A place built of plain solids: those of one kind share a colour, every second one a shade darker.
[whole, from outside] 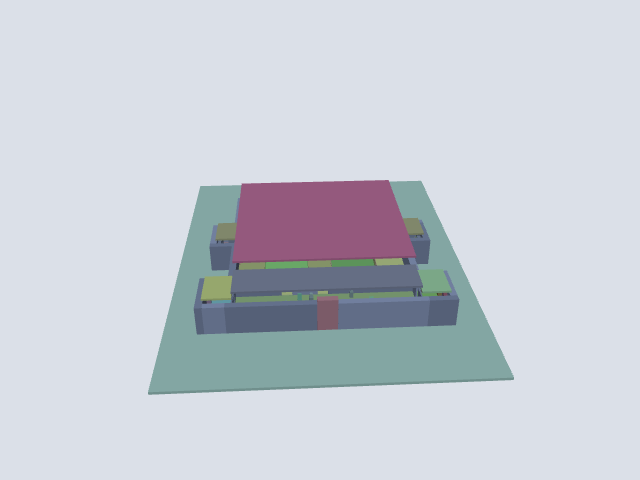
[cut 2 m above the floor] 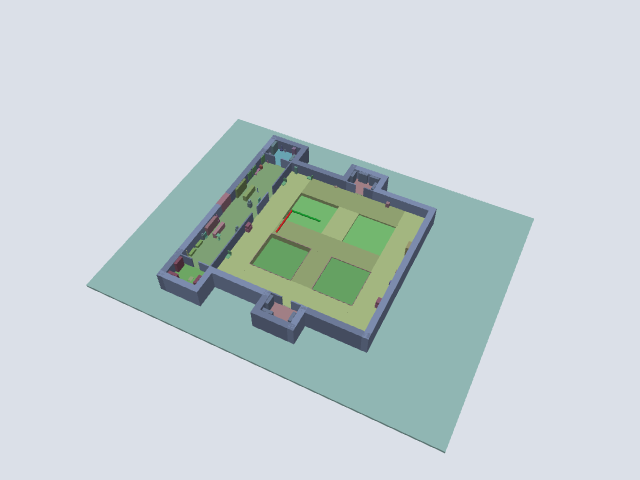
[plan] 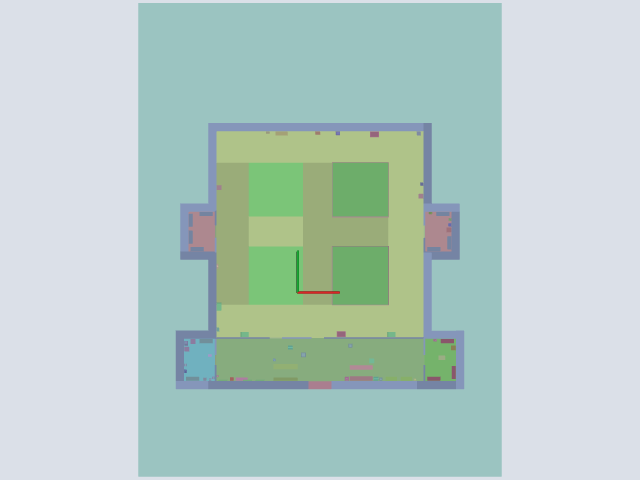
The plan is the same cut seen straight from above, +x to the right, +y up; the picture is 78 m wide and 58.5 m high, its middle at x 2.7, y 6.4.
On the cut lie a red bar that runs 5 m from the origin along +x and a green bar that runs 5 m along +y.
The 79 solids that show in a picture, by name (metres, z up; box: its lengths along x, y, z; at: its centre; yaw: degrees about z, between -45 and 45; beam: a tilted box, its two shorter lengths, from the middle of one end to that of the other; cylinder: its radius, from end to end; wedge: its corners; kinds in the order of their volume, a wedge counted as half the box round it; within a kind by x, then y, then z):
{
 "ground_under_all_1": {"box": [44.31, 57.73, 0.4], "at": [2.7, 6.42, -1.78]},
 "floor_gang_1": {"box": [4.05, 17.3, 1.63], "at": [-8.0, 7.16, -0.81]},
 "floor_gang_2": {"box": [6.6, 3.65, 1.63], "at": [-2.67, 7.43, -0.81]},
 "floor_gang_3": {"box": [3.6, 17.3, 1.63], "at": [2.42, 7.16, -0.81]},
 "floor_gang_4": {"box": [25.45, 4.05, 1.63], "at": [2.7, -3.52, -0.81]},
 "floor_gang_5": {"box": [25.45, 3.95, 1.63], "at": [2.7, 17.78, -0.81]},
 "floor_gang_6": {"box": [6.8, 3.65, 1.63], "at": [7.62, 7.43, -0.81]},
 "floor_gang_7": {"box": [4.4, 17.3, 1.63], "at": [13.22, 7.16, -0.81]},
 "wall_1": {"box": [1.0, 7.15, 4.34], "at": [-14.38, -8.22, 0.54]},
 "wall_2": {"box": [1.0, 6.85, 4.34], "at": [-13.83, 7.43, 0.54]},
 "wall_3": {"box": [4.95, 1.0, 4.34], "at": [-12.4, -5.14, 0.54]},
 "wall_4": {"box": [4.4, 1.0, 4.34], "at": [-12.12, 4.5, 0.54]},
 "wall_5": {"box": [4.4, 1.0, 4.34], "at": [-12.12, 10.36, 0.54]},
 "wall_6": {"box": [5.75, 1.0, 4.34], "at": [-12.0, -11.3, 0.54]},
 "wall_7": {"box": [1.0, 10.53, 4.34], "at": [-10.43, -0.38, 0.54]},
 "wall_8": {"box": [1.0, 10.69, 4.34], "at": [-10.43, 15.31, 0.54]},
 "wall_9": {"box": [0.2, 2.18, 4.34], "at": [-10.03, -9.91, 0.54]},
 "wall_10": {"box": [0.2, 2.18, 4.34], "at": [-10.03, -6.53, 0.54]},
 "wall_11": {"box": [0.2, 1.81, 4.34], "at": [-10.03, 5.78, 0.54]},
 "wall_12": {"box": [0.2, 1.88, 4.34], "at": [-10.03, 9.12, 0.54]},
 "wall_13": {"box": [6.7, 0.2, 4.34], "at": [-6.78, -5.54, 0.54]},
 "wall_14": {"box": [12.23, 1.0, 4.34], "at": [-4.81, -11.3, 0.54]},
 "wall_15": {"box": [3.6, 0.2, 4.34], "at": [-0.12, -5.54, 0.54]},
 "wall_16": {"box": [27.25, 1.0, 4.34], "at": [2.7, 20.16, 0.54]},
 "wall_17": {"box": [12.35, 0.2, 4.34], "at": [9.35, -5.54, 0.54]},
 "wall_18": {"box": [12.23, 1.0, 4.34], "at": [10.21, -11.3, 0.54]},
 "wall_19": {"box": [0.2, 2.18, 4.34], "at": [15.43, -9.91, 0.54]},
 "wall_20": {"box": [0.2, 2.18, 4.34], "at": [15.43, -6.53, 0.54]},
 "wall_21": {"box": [0.2, 1.88, 4.34], "at": [15.43, 5.74, 0.54]},
 "wall_22": {"box": [0.2, 1.8, 4.34], "at": [15.43, 9.08, 0.54]},
 "wall_23": {"box": [1.0, 10.53, 4.34], "at": [15.83, -0.38, 0.54]},
 "wall_24": {"box": [1.0, 10.69, 4.34], "at": [15.83, 15.31, 0.54]},
 "wall_25": {"box": [5.75, 1.0, 4.34], "at": [17.4, -11.3, 0.54]},
 "wall_26": {"box": [4.4, 1.0, 4.34], "at": [17.52, 4.5, 0.54]},
 "wall_27": {"box": [4.4, 1.0, 4.34], "at": [17.52, 10.36, 0.54]},
 "wall_28": {"box": [4.95, 1.0, 4.34], "at": [17.8, -5.14, 0.54]},
 "wall_29": {"box": [1.0, 6.85, 4.34], "at": [19.23, 7.43, 0.54]},
 "wall_30": {"box": [1.0, 7.15, 4.34], "at": [19.78, -8.22, 0.54]},
 "floor_foyer_1": {"box": [25.45, 5.35, 1.63], "at": [2.7, -8.22, -0.81]},
 "step_tier_1": {"box": [6.6, 7.1, 0.95], "at": [-2.67, 2.06, -1.16]},
 "step_tier_2": {"box": [6.6, 6.55, 1.35], "at": [-2.67, 12.53, -0.95]},
 "step_tier_3": {"box": [6.8, 7.1, 0.6], "at": [7.62, 2.06, -1.33]},
 "step_tier_4": {"box": [6.8, 6.55, 1.52], "at": [7.62, 12.53, -0.87]},
 "ceil_hall_1": {"box": [25.45, 25.3, 0.3], "at": [2.7, 7.11, 5.75]},
 "floor_side_1": {"box": [3.4, 5.05, 1.63], "at": [-11.72, 7.43, -0.81]},
 "floor_side_2": {"box": [3.4, 5.05, 1.63], "at": [17.12, 7.43, -0.81]},
 "ceil_foyer_1": {"box": [25.45, 5.35, 0.3], "at": [2.7, -8.22, 4.35]},
 "floor_cloaks_1": {"box": [3.95, 5.35, 1.63], "at": [-12.0, -8.22, -0.81]},
 "floor_store_1": {"box": [3.95, 5.35, 1.63], "at": [17.4, -8.22, -0.81]},
 "door_leaf_1": {"box": [2.8, 0.97, 4.9], "at": [2.7, -11.31, 0.82]},
 "shelves_side_1": {"box": [0.5, 1.6, 2.0], "at": [-13.04, 6.75, 1.0]},
 "shelves_side_2": {"box": [0.5, 1.6, 2.0], "at": [-13.04, 8.8, 1.0]},
 "shelves_side_3": {"box": [1.6, 0.5, 2.0], "at": [-12.28, 5.29, 1.0]},
 "shelves_side_4": {"box": [1.6, 0.5, 2.0], "at": [-11.18, 9.57, 1.0]},
 "shelves_side_5": {"box": [1.6, 0.5, 2.0], "at": [16.57, 5.29, 1.0]},
 "shelves_side_6": {"box": [1.6, 0.5, 2.0], "at": [17.68, 9.57, 1.0]},
 "shelves_side_7": {"box": [0.5, 1.6, 2.0], "at": [18.45, 6.05, 1.0]},
 "ceil_side_1": {"box": [3.4, 5.05, 0.3], "at": [-11.72, 7.43, 3.4]},
 "ceil_side_2": {"box": [3.4, 5.05, 0.3], "at": [17.12, 7.43, 3.4]},
 "ceil_cloaks_1": {"box": [3.95, 5.35, 0.3], "at": [-12.0, -8.22, 3.4]},
 "ceil_store_1": {"box": [3.95, 5.35, 0.3], "at": [17.4, -8.22, 3.4]},
 "shelves_store_1": {"box": [1.6, 0.5, 2.0], "at": [16.57, -10.52, 1.0]},
 "shelves_store_2": {"box": [1.6, 0.5, 2.0], "at": [18.23, -5.92, 1.0]},
 "shelves_store_3": {"box": [0.5, 1.6, 2.0], "at": [19.0, -9.74, 1.0]},
 "bar_foyer_1": {"box": [2.95, 0.4, 2.1], "at": [-1.5, -10.56, 1.05]},
 "bar_foyer_2": {"box": [2.95, 0.65, 1.1], "at": [-1.5, -9.04, 0.55]},
 "cloakroom_foyer_1": {"box": [2.8, 0.55, 1.75], "at": [7.72, -10.49, 0.87]},
 "cloakroom_foyer_2": {"box": [2.8, 0.55, 1.0], "at": [7.72, -9.14, 0.5]},
 "shelves_cloaks_1": {"box": [1.6, 0.5, 2.0], "at": [-12.82, -10.52, 1.0]},
 "shelves_cloaks_2": {"box": [1.6, 0.5, 2.0], "at": [-11.18, -5.92, 1.0]},
 "bench_foyer_1": {"box": [1.4, 0.5, 0.46], "at": [11.38, -10.52, 0.22]},
 "bench_foyer_2": {"box": [1.4, 0.5, 0.46], "at": [13.22, -10.52, 0.22]},
 "cart_1": {"box": [0.98, 0.58, 0.58], "at": [9.36, 19.27, 1.21]},
 "kerb_1": {"box": [6.97, 0.08, 0.035], "at": [7.63, 5.64, 0.01]},
 "kerb_2": {"box": [6.93, 0.08, 0.035], "at": [7.63, 15.85, 0.01]},
 "kerb_3": {"box": [0.07, 6.55, 0.07], "at": [11.06, 12.53, 0.03]},
 "kerb_4": {"box": [0.09, 7.1, 0.045], "at": [11.07, 2.06, 0.02]},
 "trolley_1": {"box": [0.6, 1.0, 0.06], "at": [-9.59, -1.72, 0.2]},
 "trolley_2": {"box": [1.0, 0.6, 0.06], "at": [-6.5, -5.11, 0.2]}
}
